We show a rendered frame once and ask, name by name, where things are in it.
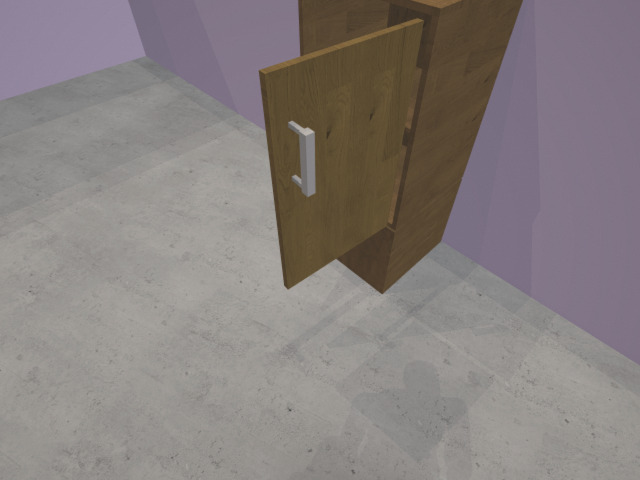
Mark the cupboard door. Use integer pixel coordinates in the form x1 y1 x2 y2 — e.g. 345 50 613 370
259 18 424 289

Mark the handle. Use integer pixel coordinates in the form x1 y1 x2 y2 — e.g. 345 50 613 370
288 121 316 197

